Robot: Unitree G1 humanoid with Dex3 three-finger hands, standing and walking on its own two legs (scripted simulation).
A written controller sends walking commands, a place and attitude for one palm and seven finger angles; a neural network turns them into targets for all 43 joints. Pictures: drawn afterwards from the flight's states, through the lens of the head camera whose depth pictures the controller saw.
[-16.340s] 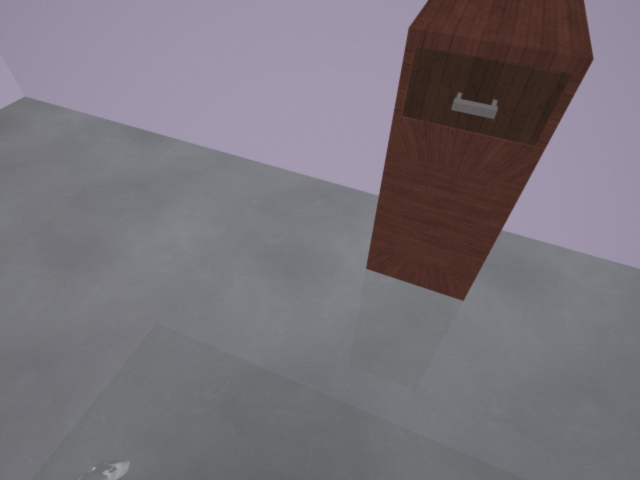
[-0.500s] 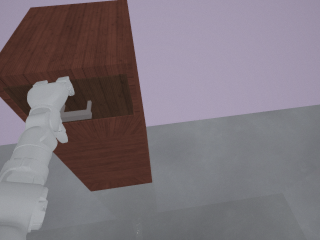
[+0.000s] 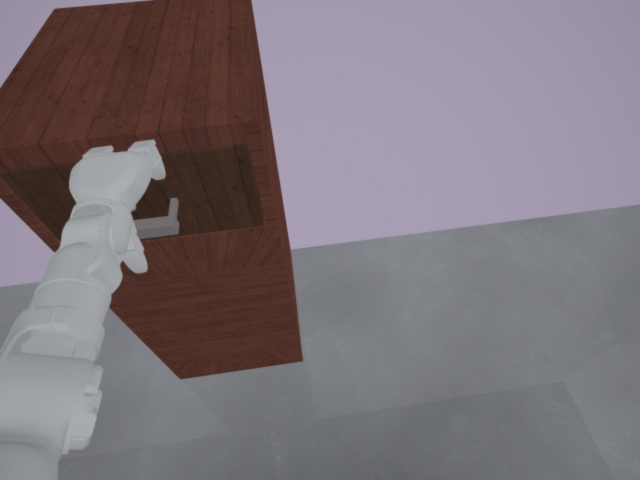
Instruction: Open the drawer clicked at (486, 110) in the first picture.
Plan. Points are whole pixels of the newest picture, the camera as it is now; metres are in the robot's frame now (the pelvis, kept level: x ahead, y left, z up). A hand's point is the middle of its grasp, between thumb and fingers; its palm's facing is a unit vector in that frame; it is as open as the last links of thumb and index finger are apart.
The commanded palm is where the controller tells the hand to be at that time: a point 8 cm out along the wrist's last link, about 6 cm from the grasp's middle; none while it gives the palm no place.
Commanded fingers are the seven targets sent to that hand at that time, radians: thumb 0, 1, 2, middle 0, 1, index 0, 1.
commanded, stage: move the hooked fingers above the handle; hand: left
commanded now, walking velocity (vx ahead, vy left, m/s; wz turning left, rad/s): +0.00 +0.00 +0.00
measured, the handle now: (145, 218) +0.49 +0.27 +0.03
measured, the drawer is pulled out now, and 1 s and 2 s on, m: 0.00 0.00 0.00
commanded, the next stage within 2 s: none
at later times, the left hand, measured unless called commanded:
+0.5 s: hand (121, 214) +0.45 +0.27 +0.08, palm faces +0.03 -0.04 -1.00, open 13.6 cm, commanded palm +0.43 +0.28 +0.14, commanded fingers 0.00 -0.50 0.30 -0.30 -1.20 -0.30 -1.20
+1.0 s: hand (123, 217) +0.45 +0.27 +0.08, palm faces +0.01 -0.04 -1.00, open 13.8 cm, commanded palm +0.43 +0.27 +0.14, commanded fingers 0.00 -0.50 0.30 -0.30 -1.20 -0.30 -1.20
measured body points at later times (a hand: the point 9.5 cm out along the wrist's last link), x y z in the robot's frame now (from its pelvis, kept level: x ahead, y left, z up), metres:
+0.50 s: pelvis +0.00 +0.01 -0.01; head +0.06 +0.01 +0.44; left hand +0.44 +0.27 +0.14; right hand +0.05 -0.27 -0.13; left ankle -0.01 +0.11 -0.72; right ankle -0.04 -0.11 -0.72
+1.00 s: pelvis -0.01 +0.01 +0.00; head +0.05 +0.01 +0.44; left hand +0.44 +0.26 +0.13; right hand +0.04 -0.26 -0.13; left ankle -0.01 +0.11 -0.72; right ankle -0.04 -0.11 -0.72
